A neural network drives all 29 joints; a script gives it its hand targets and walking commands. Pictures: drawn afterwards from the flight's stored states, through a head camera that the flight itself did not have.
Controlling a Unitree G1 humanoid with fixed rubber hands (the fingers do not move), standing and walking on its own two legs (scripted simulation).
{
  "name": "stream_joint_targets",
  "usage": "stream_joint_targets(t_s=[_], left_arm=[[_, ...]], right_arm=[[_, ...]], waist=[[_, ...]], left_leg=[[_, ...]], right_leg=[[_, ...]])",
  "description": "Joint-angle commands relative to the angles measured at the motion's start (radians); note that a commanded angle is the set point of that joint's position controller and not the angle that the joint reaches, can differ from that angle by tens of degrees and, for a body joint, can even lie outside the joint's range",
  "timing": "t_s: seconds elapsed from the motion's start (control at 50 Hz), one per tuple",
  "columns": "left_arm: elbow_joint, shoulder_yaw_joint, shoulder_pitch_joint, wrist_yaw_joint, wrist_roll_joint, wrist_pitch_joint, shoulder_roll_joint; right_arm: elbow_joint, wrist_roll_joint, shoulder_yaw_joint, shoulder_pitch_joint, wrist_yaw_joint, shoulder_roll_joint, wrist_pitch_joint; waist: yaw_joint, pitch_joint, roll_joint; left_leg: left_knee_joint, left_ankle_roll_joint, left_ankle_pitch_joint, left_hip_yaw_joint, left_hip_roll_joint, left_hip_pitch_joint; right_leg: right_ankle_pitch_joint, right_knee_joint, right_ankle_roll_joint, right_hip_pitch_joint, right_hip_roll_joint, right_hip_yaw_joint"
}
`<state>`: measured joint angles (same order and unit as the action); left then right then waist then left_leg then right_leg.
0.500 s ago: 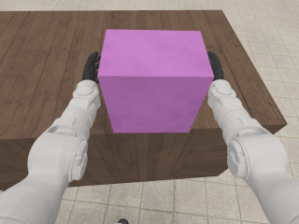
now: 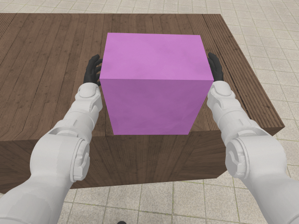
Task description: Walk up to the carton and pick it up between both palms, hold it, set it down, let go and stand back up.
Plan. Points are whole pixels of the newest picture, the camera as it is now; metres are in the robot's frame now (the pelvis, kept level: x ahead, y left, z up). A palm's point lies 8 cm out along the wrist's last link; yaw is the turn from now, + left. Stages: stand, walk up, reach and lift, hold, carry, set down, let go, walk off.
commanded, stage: reach and lift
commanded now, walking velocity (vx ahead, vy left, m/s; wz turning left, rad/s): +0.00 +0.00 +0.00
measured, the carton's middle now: (152, 89) +0.47 +0.00 +0.06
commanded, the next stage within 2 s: none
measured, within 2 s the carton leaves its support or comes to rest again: leaves its support in 1.16 s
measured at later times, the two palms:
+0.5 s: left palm (93, 85) +0.45 +0.17 +0.10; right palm (216, 88) +0.44 -0.17 +0.10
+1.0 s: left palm (92, 86) +0.44 +0.17 +0.10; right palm (216, 90) +0.43 -0.17 +0.10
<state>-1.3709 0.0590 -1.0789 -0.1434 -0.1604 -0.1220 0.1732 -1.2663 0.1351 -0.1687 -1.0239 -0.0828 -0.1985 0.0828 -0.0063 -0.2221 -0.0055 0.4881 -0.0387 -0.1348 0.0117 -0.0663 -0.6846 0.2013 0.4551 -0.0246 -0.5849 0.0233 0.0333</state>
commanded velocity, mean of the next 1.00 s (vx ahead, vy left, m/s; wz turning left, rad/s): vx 0.00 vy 0.00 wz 0.00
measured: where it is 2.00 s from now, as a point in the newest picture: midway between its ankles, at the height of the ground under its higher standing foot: outside the picture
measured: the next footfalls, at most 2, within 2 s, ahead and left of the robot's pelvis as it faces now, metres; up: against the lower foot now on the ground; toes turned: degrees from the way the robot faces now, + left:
none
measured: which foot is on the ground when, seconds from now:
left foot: down 0.00-1.00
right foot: down 0.00-1.00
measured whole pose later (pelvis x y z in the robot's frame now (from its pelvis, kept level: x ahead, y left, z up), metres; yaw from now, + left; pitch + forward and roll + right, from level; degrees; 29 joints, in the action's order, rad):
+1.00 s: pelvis +0.03 -0.01 +0.02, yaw +0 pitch +7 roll +0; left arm -0.96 0.51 -0.80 0.02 0.31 -0.04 0.02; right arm -0.87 -0.42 -0.63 -0.73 -0.02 0.08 0.20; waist -0.01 -0.06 -0.03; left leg 0.26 -0.04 -0.10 -0.02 -0.05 -0.29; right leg 0.20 0.30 -0.02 -0.23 0.00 0.04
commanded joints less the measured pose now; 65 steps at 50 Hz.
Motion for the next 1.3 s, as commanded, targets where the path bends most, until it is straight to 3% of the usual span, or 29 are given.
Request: stream_joint_targets(t_s=[0.0,0.1,0.16,0.18,0.26,0.34,0.4,0.62,0.68,0.72,0.88,0.9,0.92,0.98,1.16,1.22,1.28], left_arm=[[0.252,0.007,-0.609,0.046,0.041,-0.083,-0.022],[0.272,0.102,-0.592,0.097,0.184,-0.083,-0.185],[0.288,0.156,-0.594,0.194,0.353,-0.080,-0.490],[0.288,0.166,-0.547,0.212,0.389,-0.075,-0.554],[0.274,0.256,-0.433,0.235,0.486,-0.027,-0.550],[0.347,0.271,-0.408,0.235,0.504,0.014,-0.555],[0.392,0.254,-0.397,0.229,0.504,0.037,-0.576],[0.459,0.196,-0.321,0.255,0.486,0.066,-0.635],[0.469,0.190,-0.311,0.260,0.480,0.064,-0.640],[0.490,0.165,-0.324,0.259,0.467,0.060,-0.652],[0.496,0.169,-0.337,0.262,0.469,0.040,-0.640],[0.491,0.175,-0.337,0.261,0.478,0.033,-0.632],[0.496,0.170,-0.350,0.259,0.476,0.028,-0.638],[0.499,0.170,-0.366,0.250,0.484,-0.006,-0.651],[0.494,0.135,-0.456,0.227,0.489,-0.112,-0.672],[0.457,0.153,-0.467,0.222,0.502,-0.131,-0.650],[0.456,0.145,-0.484,0.216,0.502,-0.141,-0.662]], right_arm=[[0.220,-0.049,-0.013,-0.572,0.028,-0.037,0.069],[0.252,-0.217,-0.108,-0.545,0.082,0.131,0.090],[0.258,-0.414,-0.176,-0.516,0.170,0.488,0.114],[0.274,-0.466,-0.197,-0.487,0.196,0.543,0.125],[0.273,-0.577,-0.255,-0.378,0.230,0.583,0.117],[0.325,-0.626,-0.259,-0.345,0.236,0.638,0.100],[0.351,-0.639,-0.256,-0.338,0.239,0.657,0.098],[0.358,-0.597,-0.173,-0.284,0.213,0.730,0.119],[0.382,-0.582,-0.142,-0.287,0.209,0.742,0.128],[0.376,-0.581,-0.134,-0.281,0.201,0.736,0.135],[0.396,-0.594,-0.129,-0.292,0.192,0.743,0.156],[0.399,-0.593,-0.120,-0.293,0.193,0.751,0.160],[0.406,-0.596,-0.129,-0.299,0.192,0.741,0.170],[0.421,-0.610,-0.122,-0.324,0.193,0.748,0.206],[0.351,-0.639,-0.133,-0.403,0.185,0.704,0.347],[0.310,-0.646,-0.145,-0.428,0.180,0.683,0.368],[0.296,-0.642,-0.148,-0.448,0.176,0.668,0.395]], waist=[[0.021,-0.762,0.040],[0.026,-0.683,0.045],[0.040,-0.635,0.075],[0.042,-0.632,0.077],[0.027,-0.440,0.022],[0.013,-0.411,-0.015],[0.006,-0.402,-0.003],[0.005,-0.375,0.031],[-0.005,-0.390,0.008],[0.012,-0.388,0.010],[0.014,-0.397,-0.020],[-0.003,-0.404,-0.024],[0.011,-0.428,-0.012],[-0.002,-0.460,-0.017],[0.000,-0.548,0.002],[-0.011,-0.501,-0.009],[-0.011,-0.520,-0.002]], left_leg=[[0.051,-0.050,0.363,-0.068,0.045,0.576],[0.008,-0.052,0.379,-0.081,0.046,0.646],[-0.058,-0.047,0.366,-0.096,0.053,0.713],[-0.069,-0.048,0.386,-0.100,0.049,0.744],[-0.139,-0.033,0.303,-0.125,0.052,0.709],[-0.174,-0.012,0.280,-0.151,0.060,0.682],[-0.149,-0.020,0.360,-0.159,0.056,0.761],[-0.110,-0.027,0.497,-0.170,0.059,0.783],[-0.121,-0.014,0.474,-0.171,0.059,0.748],[-0.120,-0.019,0.497,-0.165,0.058,0.747],[-0.151,-0.007,0.415,-0.167,0.060,0.703],[-0.158,0.000,0.404,-0.169,0.063,0.680],[-0.165,-0.003,0.392,-0.169,0.062,0.678],[-0.164,-0.007,0.414,-0.176,0.062,0.681],[-0.151,-0.030,0.453,-0.171,0.048,0.710],[-0.171,-0.021,0.369,-0.181,0.051,0.666],[-0.177,-0.021,0.364,-0.185,0.050,0.678]], right_leg=[[-0.425,-0.025,-0.020,0.153,0.014,-0.102],[-0.415,-0.073,-0.016,0.183,0.013,-0.122],[-0.442,-0.119,-0.013,0.271,0.003,-0.138],[-0.466,-0.124,-0.012,0.294,0.007,-0.141],[-0.426,-0.145,-0.029,0.387,0.003,-0.138],[-0.409,-0.131,-0.054,0.436,0.001,-0.144],[-0.395,-0.138,-0.055,0.384,0.010,-0.155],[-0.573,-0.107,-0.068,0.431,-0.002,-0.145],[-0.593,-0.103,-0.071,0.470,-0.004,-0.140],[-0.635,-0.098,-0.069,0.472,-0.005,-0.143],[-0.616,-0.114,-0.070,0.523,-0.010,-0.140],[-0.628,-0.112,-0.069,0.541,-0.012,-0.139],[-0.627,-0.107,-0.067,0.549,-0.014,-0.140],[-0.632,-0.105,-0.069,0.554,-0.013,-0.144],[-0.590,-0.124,-0.036,0.525,-0.006,-0.155],[-0.530,-0.135,-0.032,0.532,-0.011,-0.148],[-0.500,-0.141,-0.027,0.513,-0.008,-0.150]])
